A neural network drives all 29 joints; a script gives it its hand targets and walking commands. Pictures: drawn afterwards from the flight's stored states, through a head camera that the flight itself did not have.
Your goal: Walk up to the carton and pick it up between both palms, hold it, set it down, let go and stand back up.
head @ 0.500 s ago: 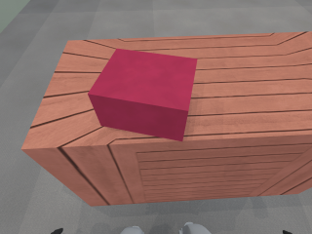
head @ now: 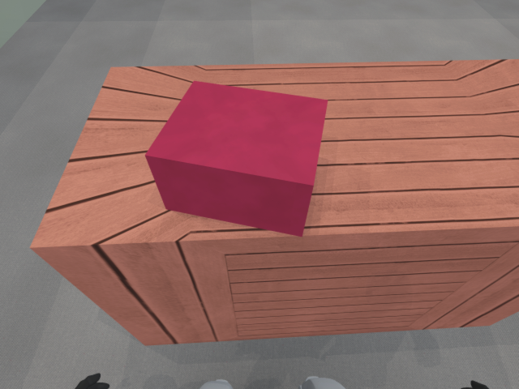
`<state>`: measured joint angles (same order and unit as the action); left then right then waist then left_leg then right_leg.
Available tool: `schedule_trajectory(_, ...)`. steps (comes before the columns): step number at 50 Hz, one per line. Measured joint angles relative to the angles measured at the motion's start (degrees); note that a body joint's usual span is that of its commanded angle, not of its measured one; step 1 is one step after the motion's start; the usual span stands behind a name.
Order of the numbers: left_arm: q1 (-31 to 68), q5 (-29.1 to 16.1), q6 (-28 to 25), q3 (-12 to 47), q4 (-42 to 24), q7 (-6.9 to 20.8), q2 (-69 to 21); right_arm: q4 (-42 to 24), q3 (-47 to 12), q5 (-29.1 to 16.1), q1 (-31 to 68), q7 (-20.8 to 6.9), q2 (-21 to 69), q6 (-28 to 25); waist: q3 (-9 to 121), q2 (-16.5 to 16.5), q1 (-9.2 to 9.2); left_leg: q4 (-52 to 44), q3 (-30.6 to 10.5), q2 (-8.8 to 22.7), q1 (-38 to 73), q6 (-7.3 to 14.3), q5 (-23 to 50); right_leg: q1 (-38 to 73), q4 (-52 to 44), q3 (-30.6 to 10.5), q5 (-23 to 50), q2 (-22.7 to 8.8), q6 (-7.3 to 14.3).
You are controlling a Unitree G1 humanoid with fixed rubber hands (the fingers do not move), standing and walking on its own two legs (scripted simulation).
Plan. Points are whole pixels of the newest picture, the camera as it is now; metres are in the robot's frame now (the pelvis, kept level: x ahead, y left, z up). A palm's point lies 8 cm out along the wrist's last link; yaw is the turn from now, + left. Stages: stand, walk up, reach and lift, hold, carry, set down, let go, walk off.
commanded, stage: walk up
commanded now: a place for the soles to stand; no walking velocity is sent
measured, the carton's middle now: (245, 155) +0.51 +0.05 +0.05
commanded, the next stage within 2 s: none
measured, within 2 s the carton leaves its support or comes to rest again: neither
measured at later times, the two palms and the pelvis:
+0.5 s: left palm out of the picture +0.08 +0.28 -0.09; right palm out of the picture +0.06 -0.35 -0.07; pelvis -0.02 -0.03 +0.01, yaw +0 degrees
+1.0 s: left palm out of the picture +0.06 +0.29 -0.10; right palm out of the picture +0.04 -0.34 -0.07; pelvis -0.04 -0.02 +0.00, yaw +0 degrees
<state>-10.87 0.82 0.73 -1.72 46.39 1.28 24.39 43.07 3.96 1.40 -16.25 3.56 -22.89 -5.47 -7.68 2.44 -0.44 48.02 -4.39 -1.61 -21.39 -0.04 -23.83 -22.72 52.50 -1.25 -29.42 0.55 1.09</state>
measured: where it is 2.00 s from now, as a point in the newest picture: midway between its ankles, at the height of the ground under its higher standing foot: outside the picture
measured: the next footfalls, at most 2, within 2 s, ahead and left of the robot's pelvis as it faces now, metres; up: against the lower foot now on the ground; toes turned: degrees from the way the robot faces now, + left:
right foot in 0.10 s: +0.05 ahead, -0.13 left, +0.00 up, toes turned +0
left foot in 0.50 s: +0.07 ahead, +0.12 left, +0.00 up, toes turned -4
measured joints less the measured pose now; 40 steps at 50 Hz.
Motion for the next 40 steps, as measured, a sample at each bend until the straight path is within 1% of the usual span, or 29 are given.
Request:
schedule_trajectory(2,0.0,0.0,0.2,0.0,0.0,0.0,0.8,0.0,0.0,0.0,0.0,0.4,0.0,-0.2,0.0,0.2,0.01,0.0,0.0,0.3,0.0,0.0,-0.1,-0.2,1.4,0.0,-2.1,0.0,0.7)
schedule_trajectory(4,0.0,0.0,0.2,0.0,0.0,0.0,1.6,0.0,0.0,0.0,0.0,0.5,0.0,-0.1,0.0,0.2,0.02,0.3,0.0,0.7,-0.3,0.0,-0.1,-0.2,1.2,0.0,-2.2,0.0,1.4)
schedule_trajectory(5,0.0,0.0,0.2,0.0,0.0,0.0,2.0,0.0,0.0,0.0,0.0,0.6,0.0,0.0,0.0,0.2,0.04,0.5,0.0,0.8,-0.6,-0.2,-0.2,0.1,-0.2,-0.1,-0.3,-0.1,1.4)
schedule_trajectory(6,0.0,0.0,0.2,0.0,0.0,0.0,2.2,0.0,0.0,0.0,0.1,0.6,0.0,0.2,-0.3,0.2,0.02,0.8,0.0,1.0,-0.8,-0.3,-0.2,0.1,-1.1,0.0,4.1,-0.1,1.2)
schedule_trajectory(8,0.0,0.0,0.2,0.0,0.0,0.0,1.7,0.0,0.0,0.0,0.3,0.6,0.0,1.0,-0.7,-0.5,0.03,1.9,-0.1,1.6,-1.1,-0.3,0.5,0.1,-1.0,0.3,4.8,0.7,1.3)
schedule_trajectory(11,0.0,0.0,0.2,0.0,0.0,0.0,0.4,0.0,0.0,-0.2,0.3,0.6,0.0,2.2,-0.6,-0.5,0.05,7.4,-0.1,0.3,-2.4,-0.3,-4.9,0.8,-2.0,0.3,4.3,0.5,2.0)
schedule_trajectory(12,0.0,0.0,0.2,0.0,0.0,0.0,-0.1,0.0,0.0,-0.2,0.3,0.6,0.0,2.5,-0.6,-0.5,0.04,8.8,-0.1,-0.2,-2.5,-0.3,-5.5,1.2,-2.7,0.3,4.6,0.5,2.1)
schedule_trajectory(18,0.0,0.0,0.1,0.0,0.0,0.0,-2.0,0.0,0.0,-0.2,0.3,-0.1,0.0,2.9,-0.6,-0.5,0.02,10.4,-0.2,-0.5,-2.5,-0.3,-5.6,1.7,-6.6,0.3,7.4,0.6,2.2)
schedule_trajectory(23,0.0,0.0,0.1,0.0,0.0,0.0,-1.8,0.0,0.0,-0.2,0.3,-0.3,0.0,2.5,-0.6,-0.6,0.0,3.6,-0.2,-0.1,-0.9,-0.3,-5.6,1.7,-7.2,0.7,8.0,0.6,1.7)
schedule_trajectory(25,0.0,0.0,0.1,0.0,0.0,0.0,-1.6,0.0,0.0,-0.2,0.3,-0.3,0.0,2.0,-0.6,-0.6,-0.03,-1.8,-0.2,0.2,0.4,-0.3,-5.0,1.7,-7.0,1.0,7.9,0.6,1.3)
schedule_trajectory(27,0.0,0.0,0.1,0.0,0.0,0.0,-1.3,0.0,0.0,-0.2,0.2,-0.3,0.0,1.4,-0.7,-0.4,0.02,-4.0,-0.1,0.1,0.8,-0.4,4.0,1.7,-6.2,1.0,7.6,0.5,0.8)
schedule_trajectory(28,0.1,0.0,0.1,0.0,0.0,0.0,-1.2,0.0,0.0,-0.2,0.1,-0.3,0.0,1.2,-0.7,-0.3,0.02,-3.2,-0.1,-0.1,0.6,-0.5,4.6,1.7,-5.7,1.0,7.6,0.3,0.8)
schedule_trajectory(29,0.1,0.0,0.1,0.0,0.0,0.0,-1.1,0.0,0.0,-0.2,0.1,-0.3,0.0,1.1,-0.7,-0.3,0.02,-2.6,-0.2,-0.2,0.6,-0.5,4.1,1.7,-5.2,1.0,6.8,0.3,0.8)
schedule_trajectory(32,0.1,0.0,0.4,0.0,0.0,0.0,-0.2,0.0,0.0,-0.2,0.1,-0.3,0.0,0.7,-0.7,0.0,0.0,-2.0,-0.2,-0.2,0.6,-0.5,3.0,1.6,-1.6,1.0,-0.9,0.3,0.8)
schedule_trajectory(34,0.1,0.0,0.5,0.0,0.0,0.0,0.7,0.0,0.0,-0.2,0.1,-0.3,0.0,0.7,-0.5,0.0,0.02,-1.7,-0.2,-0.1,-0.1,-0.5,3.1,1.7,-0.8,1.0,-2.7,0.3,0.9)
schedule_trajectory(36,0.1,0.0,0.5,0.0,0.0,0.0,1.6,0.0,0.0,-0.2,0.2,-0.3,0.0,0.9,-0.4,0.1,0.05,-0.9,-0.1,-0.1,-1.3,-0.5,3.1,2.3,-2.0,0.9,-0.9,0.3,1.2)
schedule_trajectory(38,0.1,0.0,0.5,0.0,0.1,0.0,1.9,0.0,0.0,-0.2,0.8,-0.4,0.0,1.6,-1.0,-0.1,0.02,-0.3,-0.2,0.1,-1.9,-0.5,3.2,2.4,-3.8,1.0,5.1,0.5,1.0)
schedule_trajectory(40,0.1,0.0,0.5,0.0,0.3,0.0,1.4,0.0,0.0,-0.2,0.9,-0.6,0.0,2.1,-1.1,-0.4,0.02,-0.2,-0.2,0.6,-1.8,-0.5,3.3,2.4,-3.8,1.1,5.9,0.9,0.6)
